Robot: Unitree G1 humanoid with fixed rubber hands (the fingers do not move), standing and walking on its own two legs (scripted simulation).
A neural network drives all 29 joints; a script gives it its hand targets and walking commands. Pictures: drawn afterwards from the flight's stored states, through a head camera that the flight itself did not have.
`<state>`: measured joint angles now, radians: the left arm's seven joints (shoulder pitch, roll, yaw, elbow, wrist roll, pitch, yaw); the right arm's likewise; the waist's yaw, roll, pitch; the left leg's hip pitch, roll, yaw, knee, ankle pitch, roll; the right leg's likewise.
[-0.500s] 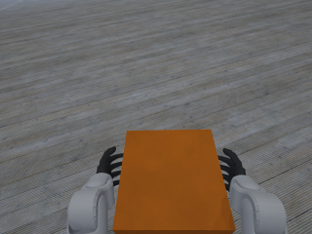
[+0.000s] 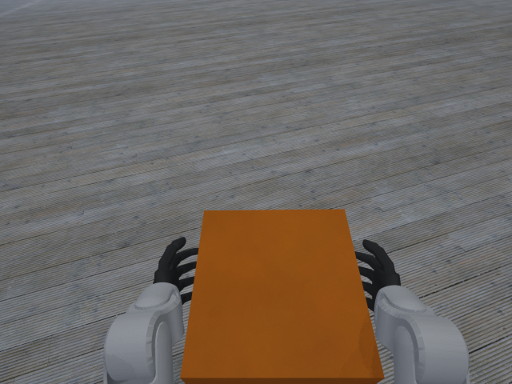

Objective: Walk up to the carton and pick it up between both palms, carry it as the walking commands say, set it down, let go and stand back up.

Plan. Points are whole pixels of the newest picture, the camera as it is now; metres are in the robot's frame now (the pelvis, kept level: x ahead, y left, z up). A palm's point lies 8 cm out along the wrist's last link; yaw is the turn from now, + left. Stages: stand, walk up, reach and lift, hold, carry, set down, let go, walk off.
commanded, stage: carry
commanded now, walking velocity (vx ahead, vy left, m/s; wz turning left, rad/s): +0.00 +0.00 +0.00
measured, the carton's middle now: (274, 316) +0.23 +0.00 +0.03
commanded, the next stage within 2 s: hold in 1.70 s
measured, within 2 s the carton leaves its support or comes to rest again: neither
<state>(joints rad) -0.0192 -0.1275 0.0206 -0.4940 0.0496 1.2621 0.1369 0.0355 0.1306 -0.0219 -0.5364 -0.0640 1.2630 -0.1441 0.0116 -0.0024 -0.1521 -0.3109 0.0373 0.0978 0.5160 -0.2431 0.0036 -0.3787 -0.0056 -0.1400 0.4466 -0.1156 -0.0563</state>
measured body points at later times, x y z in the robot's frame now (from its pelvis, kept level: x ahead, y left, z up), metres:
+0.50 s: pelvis -0.01 +0.01 +0.00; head -0.04 +0.01 +0.45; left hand +0.24 +0.15 +0.09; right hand +0.23 -0.14 +0.09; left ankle +0.02 +0.11 -0.74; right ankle +0.08 -0.09 -0.74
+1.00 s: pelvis +0.02 +0.01 +0.00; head -0.01 +0.01 +0.45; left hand +0.28 +0.15 +0.09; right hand +0.26 -0.14 +0.09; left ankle +0.02 +0.12 -0.74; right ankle +0.08 -0.09 -0.74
